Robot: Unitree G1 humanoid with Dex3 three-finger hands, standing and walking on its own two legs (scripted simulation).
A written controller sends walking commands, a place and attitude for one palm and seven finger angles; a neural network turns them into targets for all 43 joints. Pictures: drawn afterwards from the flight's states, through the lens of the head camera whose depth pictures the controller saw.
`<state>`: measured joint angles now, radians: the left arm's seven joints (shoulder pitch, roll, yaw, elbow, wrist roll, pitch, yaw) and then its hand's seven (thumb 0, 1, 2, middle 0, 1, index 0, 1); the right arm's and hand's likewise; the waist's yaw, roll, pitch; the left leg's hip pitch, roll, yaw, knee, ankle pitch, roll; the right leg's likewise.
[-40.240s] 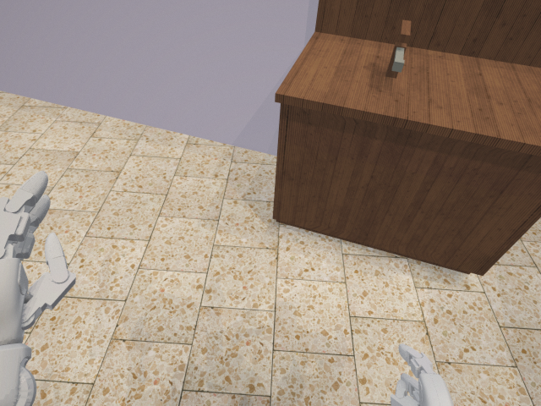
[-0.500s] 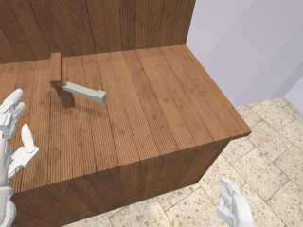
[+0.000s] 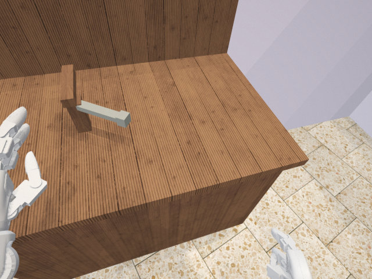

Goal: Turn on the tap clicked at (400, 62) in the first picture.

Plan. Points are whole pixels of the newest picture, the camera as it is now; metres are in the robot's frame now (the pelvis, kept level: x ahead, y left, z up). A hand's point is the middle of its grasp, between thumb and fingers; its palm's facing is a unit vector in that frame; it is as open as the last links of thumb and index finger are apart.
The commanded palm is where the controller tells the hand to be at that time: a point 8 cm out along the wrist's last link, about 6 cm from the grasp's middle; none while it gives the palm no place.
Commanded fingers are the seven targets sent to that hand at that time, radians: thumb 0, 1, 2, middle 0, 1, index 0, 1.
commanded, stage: turn the palm inward beside the body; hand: left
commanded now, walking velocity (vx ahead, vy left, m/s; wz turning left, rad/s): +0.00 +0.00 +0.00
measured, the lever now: (123, 118) +0.45 +0.20 +0.06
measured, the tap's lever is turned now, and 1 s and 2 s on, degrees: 53 53 53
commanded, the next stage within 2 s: none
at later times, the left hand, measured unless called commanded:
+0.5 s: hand (44, 219) +0.17 +0.22 +0.15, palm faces +0.55 -0.78 -0.29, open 7.4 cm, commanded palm +0.14 +0.26 +0.16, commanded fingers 0.00 0.90 0.90 -0.20 -0.30 -0.20 -0.30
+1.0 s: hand (61, 213) +0.19 +0.22 +0.12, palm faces +0.51 -0.82 -0.27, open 7.4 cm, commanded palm +0.14 +0.24 +0.14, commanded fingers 0.00 0.90 0.90 -0.20 -0.30 -0.20 -0.30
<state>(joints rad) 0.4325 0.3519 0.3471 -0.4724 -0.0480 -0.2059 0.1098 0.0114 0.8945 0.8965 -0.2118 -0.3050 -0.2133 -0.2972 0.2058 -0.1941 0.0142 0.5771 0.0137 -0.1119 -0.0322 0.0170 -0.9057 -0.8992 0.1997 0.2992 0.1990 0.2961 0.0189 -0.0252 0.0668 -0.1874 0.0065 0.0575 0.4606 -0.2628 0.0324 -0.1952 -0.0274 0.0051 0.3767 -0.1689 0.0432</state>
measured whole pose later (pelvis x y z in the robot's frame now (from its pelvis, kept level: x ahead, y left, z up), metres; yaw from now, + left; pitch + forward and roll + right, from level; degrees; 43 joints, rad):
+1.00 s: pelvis +0.01 -0.06 -0.02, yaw +4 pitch +3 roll +0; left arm 0.46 0.29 0.37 -0.37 -0.21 -0.07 0.06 0.01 0.90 0.90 -0.21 -0.30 -0.21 -0.30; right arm 0.23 -0.28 -0.02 0.68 0.03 -0.23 -0.09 0.02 -0.91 -0.90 0.20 0.30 0.20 0.30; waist 0.08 0.05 -0.06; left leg -0.36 0.02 -0.07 0.69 -0.38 -0.04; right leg -0.38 0.00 -0.09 0.70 -0.37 -0.04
